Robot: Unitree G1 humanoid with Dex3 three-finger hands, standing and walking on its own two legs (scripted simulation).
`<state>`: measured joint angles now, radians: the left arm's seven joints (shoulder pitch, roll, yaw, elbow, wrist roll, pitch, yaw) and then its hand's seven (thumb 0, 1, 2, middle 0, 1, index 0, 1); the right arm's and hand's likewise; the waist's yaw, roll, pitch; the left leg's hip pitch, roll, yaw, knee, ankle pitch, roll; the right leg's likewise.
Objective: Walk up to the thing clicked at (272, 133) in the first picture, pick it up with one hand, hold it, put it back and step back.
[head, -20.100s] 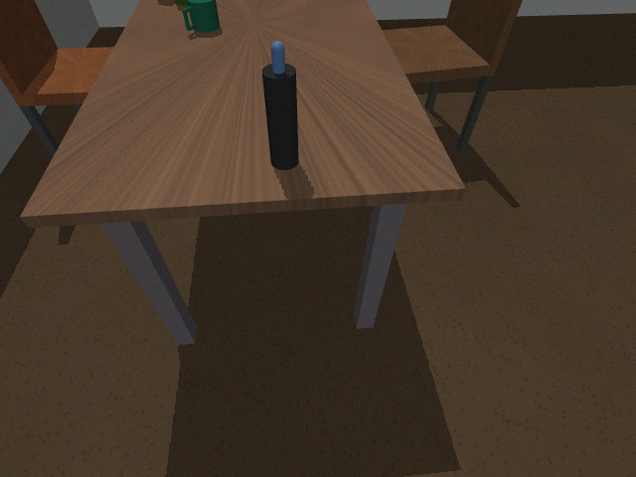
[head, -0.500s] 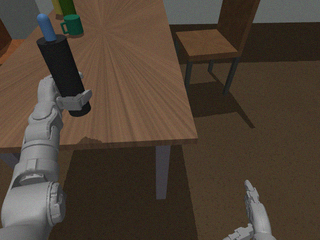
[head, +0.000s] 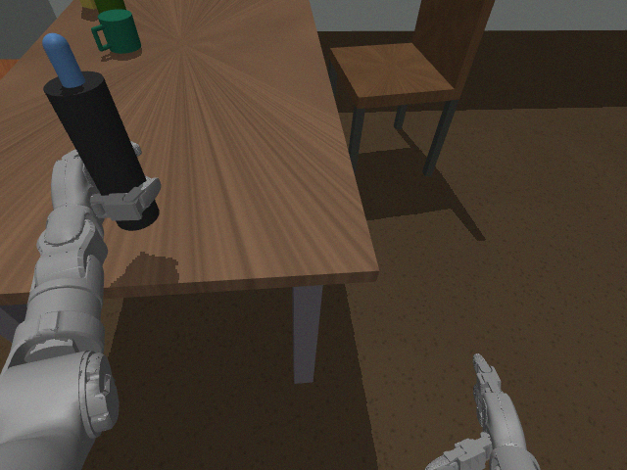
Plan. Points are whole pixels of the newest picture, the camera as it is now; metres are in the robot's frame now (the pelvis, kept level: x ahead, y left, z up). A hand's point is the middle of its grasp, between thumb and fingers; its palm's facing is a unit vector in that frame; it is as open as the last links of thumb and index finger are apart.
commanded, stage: lower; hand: left
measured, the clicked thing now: (103, 143) +0.45 +0.22 +0.20
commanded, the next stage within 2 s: loosen in 0.58 s
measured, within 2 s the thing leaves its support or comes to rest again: rests again in 1.24 s
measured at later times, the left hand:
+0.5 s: hand (148, 212) +0.46 +0.21 +0.07, palm faces +0.18 -0.98 +0.02, open 8.3 cm
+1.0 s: hand (147, 210) +0.47 +0.21 +0.07, palm faces +0.18 -0.98 +0.02, open 8.7 cm
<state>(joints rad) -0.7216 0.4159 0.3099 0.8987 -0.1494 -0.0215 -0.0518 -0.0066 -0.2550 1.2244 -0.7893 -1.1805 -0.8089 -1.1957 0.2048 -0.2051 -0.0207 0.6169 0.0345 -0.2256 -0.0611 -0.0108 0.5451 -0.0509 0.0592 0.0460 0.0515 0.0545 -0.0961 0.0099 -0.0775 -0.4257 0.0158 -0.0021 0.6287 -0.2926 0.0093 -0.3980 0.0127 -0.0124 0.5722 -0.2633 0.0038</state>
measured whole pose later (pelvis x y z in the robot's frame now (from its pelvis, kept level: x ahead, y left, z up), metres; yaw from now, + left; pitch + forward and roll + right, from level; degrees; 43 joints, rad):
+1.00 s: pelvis +0.00 +0.01 -0.03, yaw -1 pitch +13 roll -3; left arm -0.73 0.42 0.35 0.97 -0.12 -0.22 -0.04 -0.01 -0.23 0.83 -0.90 -0.97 -0.91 -0.97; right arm 0.26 -0.21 -0.04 0.38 0.00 -0.11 -0.04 -0.01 0.49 -0.05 0.06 0.05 0.05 0.05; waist -0.14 0.00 -0.12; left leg -0.72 0.03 0.00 0.89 -0.40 0.02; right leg -0.68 0.02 -0.01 0.81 -0.36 0.01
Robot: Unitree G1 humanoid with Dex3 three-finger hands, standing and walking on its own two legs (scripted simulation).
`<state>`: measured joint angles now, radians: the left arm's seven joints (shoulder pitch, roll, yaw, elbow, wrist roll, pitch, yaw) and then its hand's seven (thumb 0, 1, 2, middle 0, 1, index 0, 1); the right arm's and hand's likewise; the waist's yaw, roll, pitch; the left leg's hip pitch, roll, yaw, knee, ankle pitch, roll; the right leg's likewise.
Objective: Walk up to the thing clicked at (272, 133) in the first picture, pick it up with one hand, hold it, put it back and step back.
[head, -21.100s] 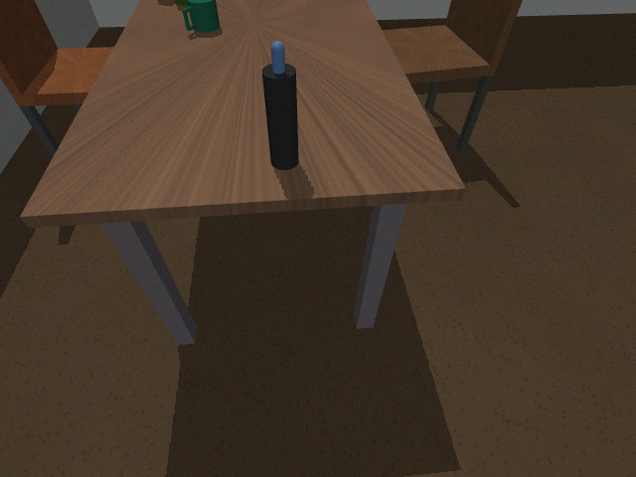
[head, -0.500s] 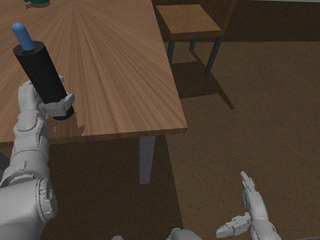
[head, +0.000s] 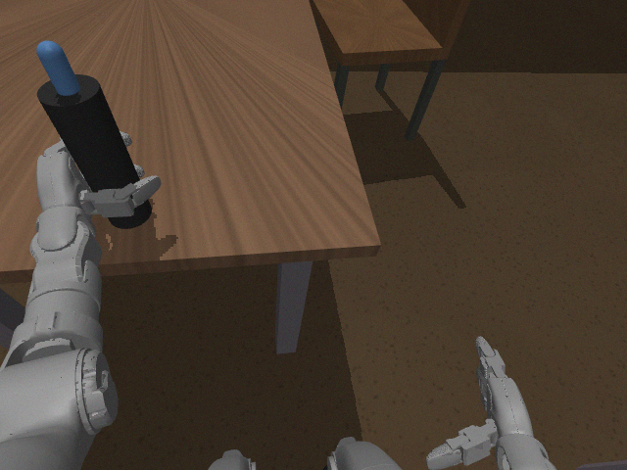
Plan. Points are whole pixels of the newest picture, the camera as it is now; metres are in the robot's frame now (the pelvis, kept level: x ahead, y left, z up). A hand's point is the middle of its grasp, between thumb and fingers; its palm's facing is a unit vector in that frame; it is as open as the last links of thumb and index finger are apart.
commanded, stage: open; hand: left
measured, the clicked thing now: (97, 146) +0.47 +0.22 +0.15
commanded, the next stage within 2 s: withdraw in 0.40 s
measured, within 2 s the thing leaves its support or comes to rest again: rests again in 0.24 s
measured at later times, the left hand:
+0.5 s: hand (108, 163) +0.48 +0.22 +0.12, palm faces +0.19 -0.98 +0.02, open 15.0 cm
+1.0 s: hand out of the picture +0.49 +0.29 +0.22, palm faces +0.23 -0.97 -0.04, open 17.7 cm
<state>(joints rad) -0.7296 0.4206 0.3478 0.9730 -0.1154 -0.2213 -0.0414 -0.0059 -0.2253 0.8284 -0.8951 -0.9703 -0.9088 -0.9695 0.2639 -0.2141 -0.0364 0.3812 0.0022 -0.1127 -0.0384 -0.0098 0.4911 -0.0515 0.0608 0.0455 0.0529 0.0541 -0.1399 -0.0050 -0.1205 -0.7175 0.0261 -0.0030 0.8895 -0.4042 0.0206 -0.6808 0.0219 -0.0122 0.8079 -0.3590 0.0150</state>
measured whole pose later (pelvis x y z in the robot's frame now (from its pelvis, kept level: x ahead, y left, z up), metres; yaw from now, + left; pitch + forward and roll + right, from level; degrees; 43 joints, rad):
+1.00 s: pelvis +0.02 -0.01 +0.01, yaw +0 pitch +12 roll -2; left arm -0.97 0.71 0.38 1.14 -0.10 -0.04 -0.23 -0.02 -0.60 0.01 -0.07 -0.03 -0.07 -0.02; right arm 0.29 -0.25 -0.01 0.39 0.06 -0.06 -0.05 -0.01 0.53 -0.05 0.06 0.05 0.05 0.06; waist -0.11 0.02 -0.16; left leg -0.61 0.02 0.00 0.79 -0.39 0.01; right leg -0.58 0.02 -0.01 0.72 -0.35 0.01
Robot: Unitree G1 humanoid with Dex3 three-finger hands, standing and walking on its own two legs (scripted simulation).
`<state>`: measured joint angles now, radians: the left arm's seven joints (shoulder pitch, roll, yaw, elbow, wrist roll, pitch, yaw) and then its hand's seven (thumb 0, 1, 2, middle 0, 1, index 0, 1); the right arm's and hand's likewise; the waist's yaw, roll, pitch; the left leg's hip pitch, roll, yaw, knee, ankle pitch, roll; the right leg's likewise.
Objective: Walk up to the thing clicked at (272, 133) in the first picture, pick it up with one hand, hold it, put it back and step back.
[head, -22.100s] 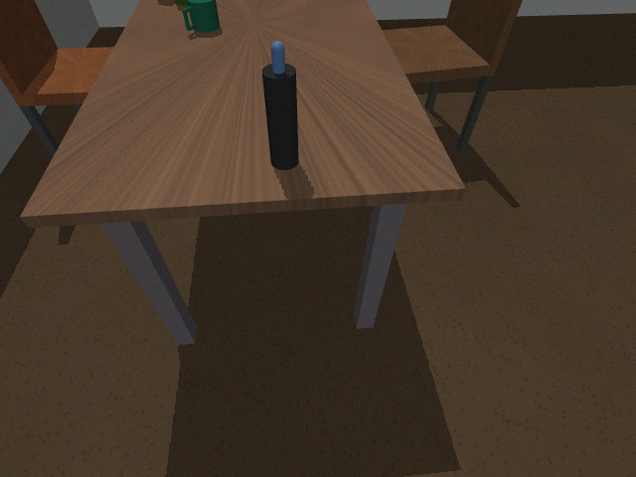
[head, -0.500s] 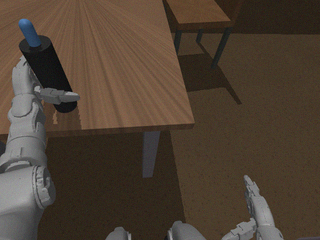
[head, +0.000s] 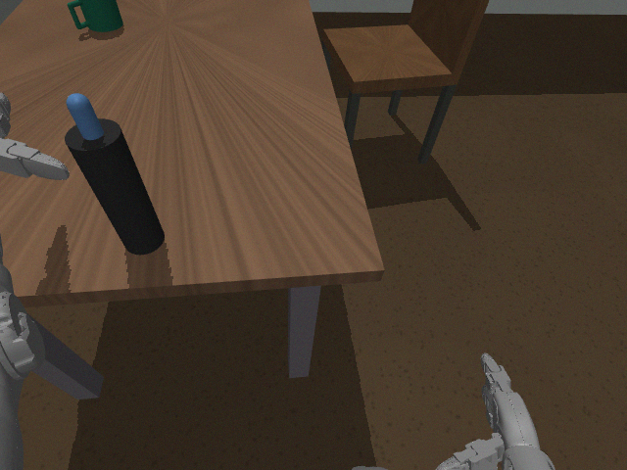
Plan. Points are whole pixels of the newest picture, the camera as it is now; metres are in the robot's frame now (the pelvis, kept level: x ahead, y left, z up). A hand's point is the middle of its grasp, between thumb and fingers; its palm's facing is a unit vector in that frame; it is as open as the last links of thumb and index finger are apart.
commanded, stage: rise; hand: left
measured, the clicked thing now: (116, 181) +0.45 +0.22 +0.13
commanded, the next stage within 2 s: sink last in 0.04 s
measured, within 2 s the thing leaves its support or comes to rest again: neither
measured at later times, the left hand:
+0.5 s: hand out of the picture +0.35 +0.35 +0.16, palm faces +0.42 -0.83 -0.37, open 17.6 cm
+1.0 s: hand out of the picture +0.15 +0.22 +0.18, palm faces +0.36 -0.82 -0.44, open 17.4 cm
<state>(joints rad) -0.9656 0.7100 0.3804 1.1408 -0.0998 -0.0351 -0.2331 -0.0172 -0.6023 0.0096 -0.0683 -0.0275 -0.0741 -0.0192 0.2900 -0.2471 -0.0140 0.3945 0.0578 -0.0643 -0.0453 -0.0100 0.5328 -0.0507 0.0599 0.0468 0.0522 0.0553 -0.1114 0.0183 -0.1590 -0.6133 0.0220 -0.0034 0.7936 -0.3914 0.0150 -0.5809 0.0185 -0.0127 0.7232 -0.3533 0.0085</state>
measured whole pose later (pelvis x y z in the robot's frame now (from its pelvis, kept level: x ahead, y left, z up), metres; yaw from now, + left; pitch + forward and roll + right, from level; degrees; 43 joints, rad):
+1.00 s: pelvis -0.02 -0.02 +0.02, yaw +2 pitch -2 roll +0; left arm 0.54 0.36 0.31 -0.44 -0.08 -0.20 0.02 -0.02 -0.52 0.01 -0.06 -0.05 -0.06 -0.04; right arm 0.32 -0.22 -0.15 0.49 0.04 -0.09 -0.06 -0.01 0.54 -0.05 0.06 0.05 0.06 0.06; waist 0.07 0.06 -0.01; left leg -0.26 0.00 -0.03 0.59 -0.29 0.00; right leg -0.25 -0.01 -0.04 0.59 -0.30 -0.01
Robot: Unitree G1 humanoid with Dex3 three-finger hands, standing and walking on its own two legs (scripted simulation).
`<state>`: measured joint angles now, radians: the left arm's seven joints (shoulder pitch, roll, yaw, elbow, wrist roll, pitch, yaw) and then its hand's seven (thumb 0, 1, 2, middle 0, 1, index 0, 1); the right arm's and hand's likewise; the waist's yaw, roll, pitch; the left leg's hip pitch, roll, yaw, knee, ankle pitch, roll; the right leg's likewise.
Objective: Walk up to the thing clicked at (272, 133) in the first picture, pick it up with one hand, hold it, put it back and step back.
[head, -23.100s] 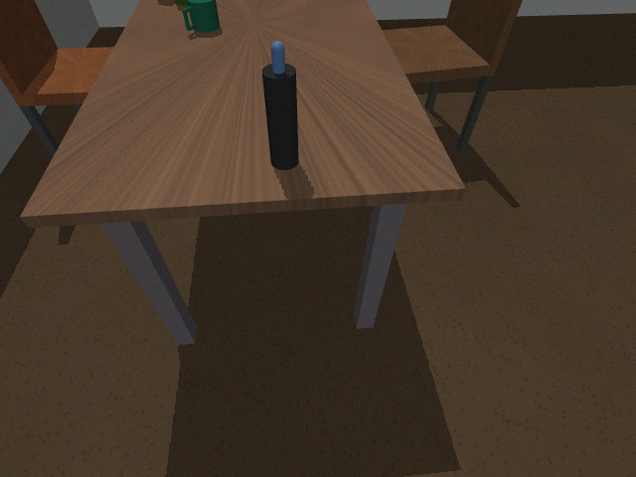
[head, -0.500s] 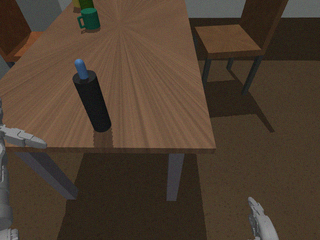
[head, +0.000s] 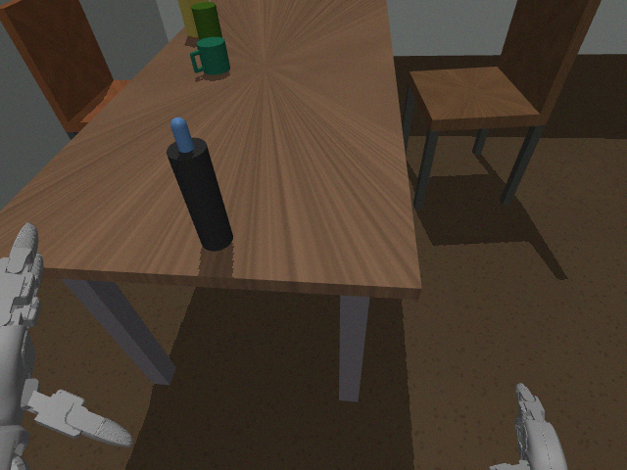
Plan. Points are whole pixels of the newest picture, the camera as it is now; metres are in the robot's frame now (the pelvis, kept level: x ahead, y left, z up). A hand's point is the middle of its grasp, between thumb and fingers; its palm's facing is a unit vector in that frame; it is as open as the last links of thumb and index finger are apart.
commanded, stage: sink last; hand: left
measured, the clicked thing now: (199, 187) +0.48 +0.22 +0.11
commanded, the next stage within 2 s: home in 0.18 s
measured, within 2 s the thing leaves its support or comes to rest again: neither
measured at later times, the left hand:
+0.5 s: hand (90, 365) +0.19 +0.26 +0.11, palm faces +0.35 -0.87 -0.36, open 17.6 cm
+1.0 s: hand (207, 424) +0.19 +0.18 -0.10, palm faces +0.07 -0.98 -0.18, open 17.6 cm
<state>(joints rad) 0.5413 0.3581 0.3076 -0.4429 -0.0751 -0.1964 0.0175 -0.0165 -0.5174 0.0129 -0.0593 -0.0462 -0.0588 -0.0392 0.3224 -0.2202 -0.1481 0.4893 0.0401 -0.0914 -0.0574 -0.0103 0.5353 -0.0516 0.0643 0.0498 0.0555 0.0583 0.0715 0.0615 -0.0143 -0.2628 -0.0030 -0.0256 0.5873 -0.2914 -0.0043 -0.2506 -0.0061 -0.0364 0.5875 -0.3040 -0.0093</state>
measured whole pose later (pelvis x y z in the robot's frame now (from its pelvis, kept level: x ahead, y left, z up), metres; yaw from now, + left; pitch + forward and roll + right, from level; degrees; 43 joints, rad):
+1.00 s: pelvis +0.02 +0.01 +0.01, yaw -1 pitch +1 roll -1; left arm 0.28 0.18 0.01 0.50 0.00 -0.13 0.06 -0.02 -0.57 0.04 -0.06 -0.05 -0.05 -0.05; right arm 0.20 -0.18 0.02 0.66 0.01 -0.12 -0.06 0.01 -0.87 -0.88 0.20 0.29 0.20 0.30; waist 0.01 -0.03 0.03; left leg -0.26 0.00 0.00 0.53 -0.29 0.01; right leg -0.24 -0.01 -0.02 0.50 -0.28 0.01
